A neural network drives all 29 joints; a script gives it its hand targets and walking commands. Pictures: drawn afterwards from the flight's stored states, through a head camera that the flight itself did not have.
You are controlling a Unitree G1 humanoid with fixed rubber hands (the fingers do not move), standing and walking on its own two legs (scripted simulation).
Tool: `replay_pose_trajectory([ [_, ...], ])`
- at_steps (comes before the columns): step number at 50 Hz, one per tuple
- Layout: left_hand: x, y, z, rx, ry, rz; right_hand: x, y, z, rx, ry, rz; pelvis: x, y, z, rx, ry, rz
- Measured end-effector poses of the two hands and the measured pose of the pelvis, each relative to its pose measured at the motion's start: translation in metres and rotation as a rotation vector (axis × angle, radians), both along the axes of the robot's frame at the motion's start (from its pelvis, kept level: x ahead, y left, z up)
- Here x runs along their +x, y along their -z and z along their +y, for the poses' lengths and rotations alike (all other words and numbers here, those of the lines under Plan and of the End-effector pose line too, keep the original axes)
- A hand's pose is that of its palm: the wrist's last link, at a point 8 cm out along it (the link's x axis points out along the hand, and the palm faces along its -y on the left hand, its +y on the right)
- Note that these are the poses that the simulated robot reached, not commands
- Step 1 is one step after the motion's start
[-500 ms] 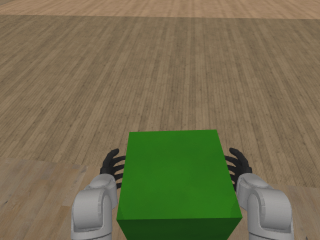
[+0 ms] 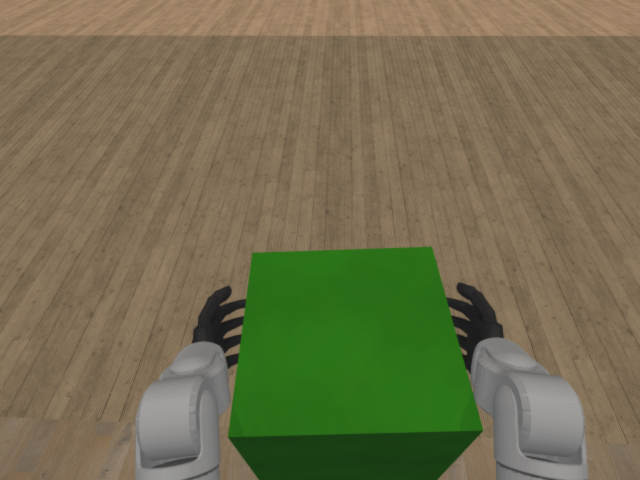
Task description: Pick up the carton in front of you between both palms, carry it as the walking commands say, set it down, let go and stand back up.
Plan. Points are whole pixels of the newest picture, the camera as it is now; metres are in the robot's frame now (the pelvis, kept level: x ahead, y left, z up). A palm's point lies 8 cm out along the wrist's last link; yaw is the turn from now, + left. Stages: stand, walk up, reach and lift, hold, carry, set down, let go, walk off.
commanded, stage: carry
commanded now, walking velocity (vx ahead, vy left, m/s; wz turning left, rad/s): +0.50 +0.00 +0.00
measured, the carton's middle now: (345, 376) +0.27 +0.00 +0.02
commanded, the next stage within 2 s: none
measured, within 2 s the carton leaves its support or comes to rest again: neither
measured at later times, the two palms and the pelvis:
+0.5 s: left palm (246, 161) +0.62 +0.15 +0.11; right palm (419, 156) +0.63 -0.15 +0.11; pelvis +0.34 -0.01 -0.01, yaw +2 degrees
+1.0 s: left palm (255, 48) +1.05 +0.18 +0.16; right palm (377, 46) +1.05 -0.12 +0.16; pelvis +0.66 +0.02 -0.01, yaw +2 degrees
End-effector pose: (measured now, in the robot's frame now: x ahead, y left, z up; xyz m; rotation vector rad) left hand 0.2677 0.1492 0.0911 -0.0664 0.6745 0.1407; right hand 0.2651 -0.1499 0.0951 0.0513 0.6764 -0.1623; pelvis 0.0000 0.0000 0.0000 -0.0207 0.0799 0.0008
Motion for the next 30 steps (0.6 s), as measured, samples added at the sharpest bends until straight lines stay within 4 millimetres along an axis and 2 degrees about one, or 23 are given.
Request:
replay_pose_trajectory([
  [5,0.074,0.020,-0.011,0.027,-0.036,0.005,0.085,0.027,-0.010,0.024,-0.040,0.004,0.083,0.025,-0.019,-0.003,-0.028,-0.028],
  [8,0.108,0.031,-0.013,0.028,-0.059,0.073,0.126,0.040,-0.013,0.027,-0.060,0.073,0.118,0.020,-0.028,-0.002,-0.049,-0.021],
  [10,0.126,0.032,-0.013,0.022,-0.076,0.108,0.149,0.039,-0.013,0.018,-0.079,0.107,0.140,0.011,-0.032,0.008,-0.059,-0.014],
  [13,0.157,0.024,-0.012,0.023,-0.094,0.110,0.187,0.031,-0.011,0.015,-0.100,0.109,0.174,0.000,-0.035,0.024,-0.061,-0.004],
  [18,0.225,0.002,-0.011,0.027,-0.091,0.045,0.252,0.011,-0.010,0.018,-0.098,0.043,0.239,-0.008,-0.031,0.042,-0.047,0.002],
  [24,0.329,-0.021,-0.001,0.008,-0.063,-0.069,0.344,-0.013,-0.001,0.027,-0.050,-0.070,0.325,0.001,-0.014,0.031,-0.033,-0.014],
  [28,0.417,-0.030,0.014,0.021,-0.021,-0.149,0.426,-0.029,0.014,-0.018,-0.044,-0.151,0.388,0.023,0.005,0.019,-0.010,-0.036],
  [30,0.464,-0.031,0.020,0.037,0.018,-0.146,0.467,-0.033,0.020,-0.057,-0.042,-0.146,0.412,0.030,0.013,0.034,-0.015,-0.038],
])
